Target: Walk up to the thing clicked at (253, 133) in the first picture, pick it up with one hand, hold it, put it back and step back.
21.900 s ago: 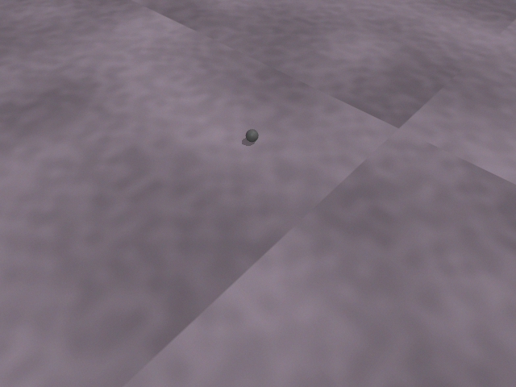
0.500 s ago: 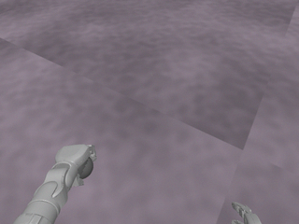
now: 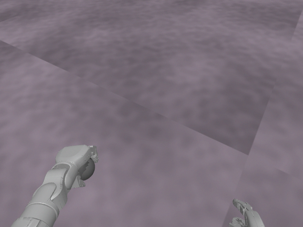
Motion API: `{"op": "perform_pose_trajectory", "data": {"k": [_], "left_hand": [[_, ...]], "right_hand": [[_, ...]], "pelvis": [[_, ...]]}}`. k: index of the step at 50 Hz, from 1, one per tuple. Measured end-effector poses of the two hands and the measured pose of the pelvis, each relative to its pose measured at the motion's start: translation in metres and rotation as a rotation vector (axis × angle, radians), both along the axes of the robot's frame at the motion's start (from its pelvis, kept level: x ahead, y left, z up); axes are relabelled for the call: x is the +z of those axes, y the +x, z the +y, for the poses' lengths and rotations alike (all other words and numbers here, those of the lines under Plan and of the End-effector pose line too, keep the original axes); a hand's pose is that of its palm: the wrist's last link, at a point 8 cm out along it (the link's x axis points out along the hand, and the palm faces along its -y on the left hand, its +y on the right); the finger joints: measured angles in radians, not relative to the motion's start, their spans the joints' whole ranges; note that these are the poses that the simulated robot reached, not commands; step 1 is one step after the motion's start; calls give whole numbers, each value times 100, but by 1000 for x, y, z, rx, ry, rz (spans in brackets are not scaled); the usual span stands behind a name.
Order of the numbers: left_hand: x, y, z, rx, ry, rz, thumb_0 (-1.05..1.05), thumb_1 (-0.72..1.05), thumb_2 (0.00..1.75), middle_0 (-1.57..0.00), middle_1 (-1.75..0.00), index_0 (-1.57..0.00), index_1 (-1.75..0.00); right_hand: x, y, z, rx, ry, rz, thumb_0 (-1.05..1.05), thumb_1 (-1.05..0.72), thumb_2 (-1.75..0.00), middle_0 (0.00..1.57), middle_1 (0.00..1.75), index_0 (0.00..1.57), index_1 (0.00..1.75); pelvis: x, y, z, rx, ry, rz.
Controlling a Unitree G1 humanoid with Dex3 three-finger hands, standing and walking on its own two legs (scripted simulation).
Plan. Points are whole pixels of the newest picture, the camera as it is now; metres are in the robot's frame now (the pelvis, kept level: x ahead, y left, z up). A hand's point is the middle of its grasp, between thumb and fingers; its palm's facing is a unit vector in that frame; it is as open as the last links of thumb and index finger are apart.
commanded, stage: hold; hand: left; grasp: from above
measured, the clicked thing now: (81, 167) +0.31 +0.23 -0.05
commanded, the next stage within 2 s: crouch in 0.52 s
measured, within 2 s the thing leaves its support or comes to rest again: neither
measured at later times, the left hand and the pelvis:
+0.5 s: hand (80, 170) +0.29 +0.22 -0.04, palm faces -0.46 -0.06 -0.89, open 9.5 cm; pelvis +0.01 +0.00 +0.00, yaw +0 degrees
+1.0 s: hand (84, 181) +0.29 +0.23 -0.10, palm faces -0.48 -0.03 -0.87, open 9.5 cm; pelvis +0.00 +0.00 -0.01, yaw +1 degrees
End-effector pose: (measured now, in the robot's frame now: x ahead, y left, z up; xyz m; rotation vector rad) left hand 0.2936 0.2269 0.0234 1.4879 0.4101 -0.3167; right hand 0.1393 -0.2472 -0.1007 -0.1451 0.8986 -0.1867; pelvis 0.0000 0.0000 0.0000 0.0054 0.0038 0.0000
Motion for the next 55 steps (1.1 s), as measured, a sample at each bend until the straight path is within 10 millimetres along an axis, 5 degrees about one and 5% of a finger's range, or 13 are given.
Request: {"op": "perform_pose_trajectory", "data": {"k": [39, 49, 55], "left_hand": [[-11, 7, 3, 4, 1, -1, 0, 2, 68, -56, -90, -60, -85], [-62, 1, 3, -6, 21, 38, 0, 2, 67, -57, -89, -61, -84], [-109, 13, 3, -43, 63, 14, 0, 2, 65, -58, -88, -62, -83]], "right_hand": [[-1, 4, 0, -13, -4, 51, 1, -91, -90, 20, 30, 20, 30], [-9, -7, -6, 2, -39, 113, 1, -90, -90, 20, 30, 20, 30], [-38, -32, -18, 6, -89, 186, 1, -90, -90, 20, 30, 20, 30]], "pelvis": [[2, 11, 2, 5, -2, 13], [-8, 5, 2, 22, -7, 80], [-38, -7, 3, 28, -22, 205]]}}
